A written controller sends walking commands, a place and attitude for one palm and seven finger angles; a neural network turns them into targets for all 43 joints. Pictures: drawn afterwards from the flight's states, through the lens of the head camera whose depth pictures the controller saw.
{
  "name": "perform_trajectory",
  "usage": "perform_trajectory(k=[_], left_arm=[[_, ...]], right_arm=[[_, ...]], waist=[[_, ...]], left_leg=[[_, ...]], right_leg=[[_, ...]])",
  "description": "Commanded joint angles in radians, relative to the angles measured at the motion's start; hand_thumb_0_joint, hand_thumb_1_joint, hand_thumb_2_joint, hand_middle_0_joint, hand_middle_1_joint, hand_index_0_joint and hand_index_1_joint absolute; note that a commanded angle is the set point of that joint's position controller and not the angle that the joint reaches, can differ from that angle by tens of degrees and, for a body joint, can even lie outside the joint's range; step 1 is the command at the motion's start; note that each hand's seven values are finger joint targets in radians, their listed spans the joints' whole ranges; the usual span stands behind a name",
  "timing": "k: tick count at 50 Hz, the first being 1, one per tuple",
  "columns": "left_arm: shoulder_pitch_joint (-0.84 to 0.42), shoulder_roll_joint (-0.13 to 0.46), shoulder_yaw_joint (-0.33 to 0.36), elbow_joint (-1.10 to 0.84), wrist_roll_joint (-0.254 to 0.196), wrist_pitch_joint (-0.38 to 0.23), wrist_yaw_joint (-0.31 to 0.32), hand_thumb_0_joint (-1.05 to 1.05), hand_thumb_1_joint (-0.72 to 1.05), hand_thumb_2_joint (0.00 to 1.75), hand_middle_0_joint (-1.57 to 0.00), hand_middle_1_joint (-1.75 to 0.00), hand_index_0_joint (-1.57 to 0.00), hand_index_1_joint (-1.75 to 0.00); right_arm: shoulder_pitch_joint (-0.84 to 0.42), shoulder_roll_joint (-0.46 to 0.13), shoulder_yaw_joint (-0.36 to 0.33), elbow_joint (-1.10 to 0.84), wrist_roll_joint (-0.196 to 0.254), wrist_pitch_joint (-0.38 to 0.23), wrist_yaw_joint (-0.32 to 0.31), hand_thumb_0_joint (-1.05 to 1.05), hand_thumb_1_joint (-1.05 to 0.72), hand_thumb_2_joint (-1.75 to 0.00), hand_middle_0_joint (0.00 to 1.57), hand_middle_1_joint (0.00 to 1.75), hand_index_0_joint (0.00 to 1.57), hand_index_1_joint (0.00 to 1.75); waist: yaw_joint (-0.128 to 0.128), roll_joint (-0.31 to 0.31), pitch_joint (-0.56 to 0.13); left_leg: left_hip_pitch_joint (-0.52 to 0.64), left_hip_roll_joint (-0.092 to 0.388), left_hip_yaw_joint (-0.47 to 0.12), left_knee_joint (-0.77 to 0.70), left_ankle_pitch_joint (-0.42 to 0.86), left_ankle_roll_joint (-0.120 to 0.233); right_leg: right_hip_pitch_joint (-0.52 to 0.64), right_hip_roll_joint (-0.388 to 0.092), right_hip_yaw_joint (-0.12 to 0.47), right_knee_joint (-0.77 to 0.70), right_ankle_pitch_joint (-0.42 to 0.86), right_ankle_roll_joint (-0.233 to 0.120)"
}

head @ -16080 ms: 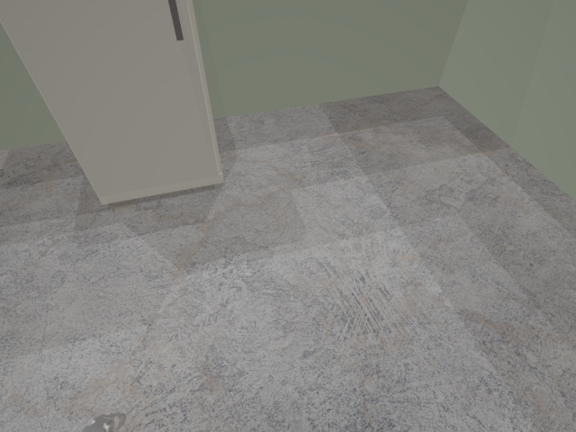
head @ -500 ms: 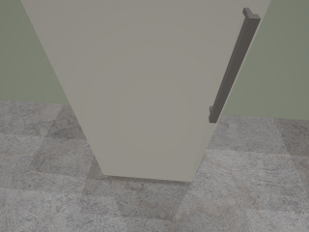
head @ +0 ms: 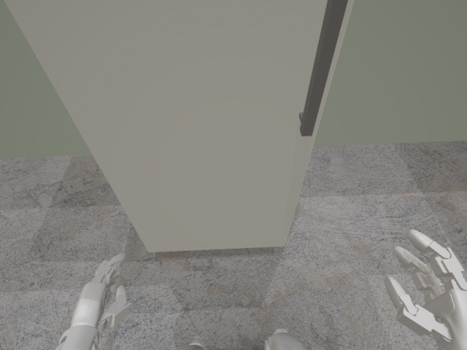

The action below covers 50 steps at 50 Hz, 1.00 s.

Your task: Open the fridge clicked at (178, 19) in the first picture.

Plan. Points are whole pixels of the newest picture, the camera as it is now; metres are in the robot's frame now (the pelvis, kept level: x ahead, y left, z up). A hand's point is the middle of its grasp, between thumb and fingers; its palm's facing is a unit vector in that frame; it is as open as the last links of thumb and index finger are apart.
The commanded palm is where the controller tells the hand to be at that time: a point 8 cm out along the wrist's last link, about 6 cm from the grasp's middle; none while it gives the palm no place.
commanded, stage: raise the hand to about handle height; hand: right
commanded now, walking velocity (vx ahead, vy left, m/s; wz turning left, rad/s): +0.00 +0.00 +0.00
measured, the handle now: (320, 54) +0.56 -0.16 +0.22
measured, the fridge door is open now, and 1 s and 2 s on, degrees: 0 0 0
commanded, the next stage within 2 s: move the hooked fingers beside the handle in 1.60 s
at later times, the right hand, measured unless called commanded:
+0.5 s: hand (429, 232) +0.26 -0.27 +0.12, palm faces +0.02 +1.00 -0.05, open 12.0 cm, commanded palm +0.23 -0.33 +0.14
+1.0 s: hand out of the picture +0.28 -0.32 +0.21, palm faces +0.08 +0.99 -0.08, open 13.9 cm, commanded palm +0.25 -0.36 +0.21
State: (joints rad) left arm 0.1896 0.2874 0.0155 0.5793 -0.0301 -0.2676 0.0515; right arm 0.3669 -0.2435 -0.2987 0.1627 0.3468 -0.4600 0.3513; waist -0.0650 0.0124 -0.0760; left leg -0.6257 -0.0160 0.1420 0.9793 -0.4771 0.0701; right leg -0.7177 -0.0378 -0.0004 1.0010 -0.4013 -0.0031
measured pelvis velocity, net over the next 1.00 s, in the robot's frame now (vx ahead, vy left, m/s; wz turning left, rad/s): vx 0.02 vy -0.04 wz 0.00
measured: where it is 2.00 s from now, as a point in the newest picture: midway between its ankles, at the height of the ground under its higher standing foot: outside the picture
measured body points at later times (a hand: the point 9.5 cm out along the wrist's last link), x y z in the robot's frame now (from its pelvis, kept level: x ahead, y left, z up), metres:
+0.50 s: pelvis +0.02 -0.04 +0.03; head +0.04 -0.05 +0.48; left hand +0.18 +0.21 -0.04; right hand +0.25 -0.33 +0.12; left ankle +0.02 +0.08 -0.68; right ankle +0.06 -0.12 -0.68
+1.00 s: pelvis +0.02 -0.04 +0.06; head +0.00 -0.05 +0.51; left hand +0.21 +0.16 -0.01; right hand +0.27 -0.37 +0.22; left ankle +0.02 +0.08 -0.68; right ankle +0.06 -0.12 -0.68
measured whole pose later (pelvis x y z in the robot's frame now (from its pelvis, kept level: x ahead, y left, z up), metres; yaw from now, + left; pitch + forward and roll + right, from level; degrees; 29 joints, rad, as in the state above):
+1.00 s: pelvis +0.02 -0.04 +0.06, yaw +0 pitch -3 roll +2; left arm 0.22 0.24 -0.12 0.64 -0.05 -0.27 0.10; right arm -0.04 -0.43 -0.42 0.08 0.33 0.03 0.41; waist -0.07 -0.03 0.00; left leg -0.17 0.01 0.10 0.49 -0.27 0.00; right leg -0.26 0.02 -0.04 0.55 -0.23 -0.06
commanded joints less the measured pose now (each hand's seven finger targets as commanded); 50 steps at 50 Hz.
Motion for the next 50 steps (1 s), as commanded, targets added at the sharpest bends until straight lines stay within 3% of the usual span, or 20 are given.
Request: perform_trajectory(k=[1,3,5,8,9,11,12,13,16,20,24,26,27,31,34,37,41,43,45,50], left_arm=[[-0.028,0.113,-0.006,-0.095,-0.009,-0.085,0.05,0.0,0.9,0.9,-0.2,-0.3,-0.2,-0.3],[-0.022,0.116,-0.012,-0.077,-0.013,-0.095,0.063,0.0,0.9,0.9,-0.2,-0.3,-0.2,-0.3],[-0.025,0.117,-0.013,-0.079,-0.015,-0.093,0.066,0.0,0.9,0.9,-0.2,-0.3,-0.2,-0.3],[-0.047,0.103,-0.012,-0.107,-0.013,-0.086,0.055,0.0,0.9,0.9,-0.2,-0.3,-0.2,-0.3],[-0.054,0.096,-0.014,-0.12,-0.009,-0.084,0.051,0.0,0.9,0.9,-0.2,-0.3,-0.2,-0.3],[-0.057,0.083,-0.015,-0.126,-0.002,-0.086,0.039,0.0,0.9,0.9,-0.2,-0.3,-0.2,-0.3],[-0.053,0.077,-0.016,-0.133,-0.001,-0.091,0.03,0.0,0.9,0.9,-0.2,-0.3,-0.2,-0.3],[-0.043,0.076,-0.012,-0.13,0.001,-0.095,0.023,0.0,0.9,0.9,-0.2,-0.3,-0.2,-0.3],[-0.019,0.092,-0.007,-0.123,0.01,-0.106,0.007,0.0,0.9,0.9,-0.2,-0.3,-0.2,-0.3],[0.001,0.115,-0.004,-0.102,-0.002,-0.108,0.015,0.0,0.9,0.9,-0.2,-0.3,-0.2,-0.3],[-0.012,0.124,-0.01,-0.1,-0.01,-0.105,0.043,0.0,0.9,0.9,-0.2,-0.3,-0.2,-0.3],[-0.022,0.123,-0.017,-0.1,-0.006,-0.101,0.051,0.0,0.9,0.9,-0.2,-0.3,-0.2,-0.3],[-0.025,0.116,-0.022,-0.101,-0.006,-0.1,0.052,0.0,0.9,0.9,-0.2,-0.3,-0.2,-0.3],[-0.037,0.107,-0.036,-0.092,-0.007,-0.097,0.051,0.0,0.9,0.9,-0.2,-0.3,-0.2,-0.3],[-0.047,0.108,-0.042,-0.086,-0.016,-0.085,0.056,0.0,0.9,0.9,-0.2,-0.3,-0.2,-0.3],[-0.061,0.11,-0.049,-0.093,-0.025,-0.072,0.064,0.0,0.9,0.9,-0.2,-0.3,-0.2,-0.3],[-0.082,0.1,-0.06,-0.113,-0.018,-0.063,0.065,0.0,0.9,0.9,-0.2,-0.3,-0.2,-0.3],[-0.085,0.093,-0.063,-0.118,-0.017,-0.063,0.062,0.0,0.9,0.9,-0.2,-0.3,-0.2,-0.3],[-0.087,0.091,-0.068,-0.109,-0.015,-0.062,0.063,0.0,0.9,0.9,-0.2,-0.3,-0.2,-0.3],[-0.094,0.098,-0.074,-0.074,-0.03,-0.046,0.074,0.0,0.9,0.9,-0.2,-0.3,-0.2,-0.3]], right_arm=[[-0.343,-0.177,0.078,-0.343,-0.004,-0.067,0.036,0.0,-0.29,-0.64,0.24,0.69,0.24,0.69],[-0.33,-0.207,0.074,-0.264,-0.019,0.007,0.068,0.0,-0.25,-0.62,0.25,0.72,0.25,0.72],[-0.305,-0.258,0.012,-0.186,-0.028,0.098,0.082,0.0,-0.2,-0.6,0.25,0.75,0.25,0.75],[-0.191,-0.302,-0.115,-0.157,0.01,0.203,0.073,0.0,-0.13,-0.57,0.25,0.8,0.25,0.8],[-0.179,-0.302,-0.148,-0.179,0.031,0.218,0.058,0.0,-0.11,-0.56,0.26,0.81,0.26,0.81],[-0.148,-0.308,-0.207,-0.233,0.063,0.217,0.019,0.0,-0.06,-0.54,0.26,0.84,0.26,0.84],[-0.147,-0.286,-0.202,-0.281,0.066,0.205,0.0,0.0,-0.04,-0.53,0.26,0.86,0.26,0.86],[-0.14,-0.269,-0.193,-0.304,0.061,0.193,-0.017,0.0,-0.01,-0.52,0.26,0.87,0.26,0.87],[-0.16,-0.221,-0.105,-0.366,0.024,0.161,-0.036,0.0,0.06,-0.49,0.27,0.92,0.27,0.92],[-0.222,-0.213,-0.05,-0.333,-0.006,0.187,0.001,0.0,0.15,-0.45,0.27,0.98,0.27,0.98],[-0.325,-0.298,-0.119,-0.349,0.009,0.231,0.025,0.0,0.24,-0.41,0.28,1.03,0.28,1.03],[-0.368,-0.353,-0.17,-0.38,0.013,0.241,0.014,0.0,0.29,-0.39,0.29,1.07,0.29,1.07],[-0.39,-0.355,-0.178,-0.394,0.015,0.241,0.009,0.0,0.31,-0.38,0.29,1.08,0.29,1.08],[-0.428,-0.333,-0.159,-0.373,0.017,0.262,0.007,0.0,0.41,-0.34,0.29,1.14,0.29,1.14],[-0.461,-0.305,-0.124,-0.275,0.015,0.328,0.037,0.0,0.48,-0.31,0.3,1.18,0.3,1.18],[-0.517,-0.325,-0.122,-0.225,0.007,0.404,0.065,0.0,0.5,-0.3,0.3,1.2,0.3,1.2],[-0.6,-0.407,-0.177,-0.306,-0.006,0.44,0.063,0.0,0.5,-0.3,0.3,1.2,0.3,1.2],[-0.644,-0.434,-0.207,-0.367,-0.002,0.423,0.052,0.0,0.5,-0.3,0.3,1.2,0.3,1.2],[-0.663,-0.441,-0.224,-0.363,0.005,0.411,0.046,0.0,0.5,-0.3,0.3,1.2,0.3,1.2],[-0.702,-0.425,-0.2,-0.15,0.005,0.474,0.072,0.0,0.5,-0.3,0.3,1.2,0.3,1.2]], waist=[[0.134,-0.091,-0.061],[0.132,-0.075,-0.023],[0.107,-0.054,-0.03],[0.022,-0.05,-0.131],[0.006,-0.02,-0.166],[-0.024,-0.032,-0.215],[-0.024,-0.065,-0.214],[-0.016,-0.057,-0.215],[0.023,-0.069,-0.182],[0.062,-0.063,-0.113],[0.048,-0.061,-0.135],[0.028,-0.104,-0.161],[0.025,-0.119,-0.187],[0.022,-0.163,-0.144],[0.031,-0.129,-0.064],[0.026,-0.106,-0.014],[0.008,-0.134,-0.103],[0.008,-0.15,-0.156],[0.009,-0.158,-0.156],[0.027,-0.105,0.0]], left_leg=[[-0.001,0.033,-0.27,-0.353,-0.164,-0.057],[0.012,0.036,-0.254,-0.376,-0.147,-0.059],[0.046,0.042,-0.247,-0.395,-0.15,-0.06],[0.172,0.044,-0.206,-0.377,0.016,-0.055],[0.21,0.041,-0.186,-0.366,0.074,-0.056],[0.272,0.028,-0.158,-0.338,0.206,-0.051],[0.27,0.021,-0.136,-0.324,0.268,-0.048],[0.261,0.01,-0.112,-0.313,0.307,-0.048],[0.228,-0.003,-0.091,-0.299,0.37,-0.049],[0.176,-0.004,-0.076,-0.327,0.301,-0.054],[0.218,-0.002,-0.078,-0.366,0.26,-0.049],[0.256,-0.005,-0.08,-0.375,0.274,-0.041],[0.274,-0.004,-0.073,-0.376,0.287,-0.039],[0.298,-0.01,-0.069,-0.411,0.313,-0.033],[0.286,-0.01,-0.064,-0.444,0.282,-0.04],[0.303,-0.006,-0.068,-0.48,0.26,-0.037],[0.36,-0.007,-0.072,-0.5,0.282,-0.032],[0.377,-0.01,-0.069,-0.51,0.295,-0.032],[0.384,-0.012,-0.068,-0.524,0.303,-0.032],[0.357,-0.007,-0.074,-0.581,0.224,-0.035]], right_leg=[[0.141,0.013,0.032,-0.131,-0.036,-0.047],[0.134,0.016,0.045,-0.165,-0.039,-0.045],[0.128,0.02,0.05,-0.195,-0.031,-0.039],[0.186,0.025,0.049,-0.243,0.085,-0.03],[0.205,0.025,0.047,-0.258,0.124,-0.028],[0.243,0.025,0.046,-0.276,0.208,-0.023],[0.269,0.025,0.041,-0.29,0.241,-0.021],[0.296,0.022,0.037,-0.302,0.262,-0.02],[0.348,0.016,0.036,-0.308,0.314,-0.024],[0.359,0.006,0.051,-0.34,0.25,-0.021],[0.404,0.008,0.067,-0.385,0.212,-0.02],[0.437,0.008,0.071,-0.402,0.238,-0.015],[0.468,0.007,0.078,-0.415,0.262,-0.007],[0.513,0.002,0.084,-0.449,0.298,0.007],[0.499,-0.003,0.09,-0.49,0.235,0.007],[0.491,0.0,0.095,-0.527,0.189,0.002],[0.566,0.001,0.101,-0.548,0.235,0.007],[0.625,-0.002,0.111,-0.56,0.268,0.017],[0.648,-0.003,0.113,-0.57,0.281,0.02],[0.569,0.002,0.106,-0.626,0.115,-0.001]])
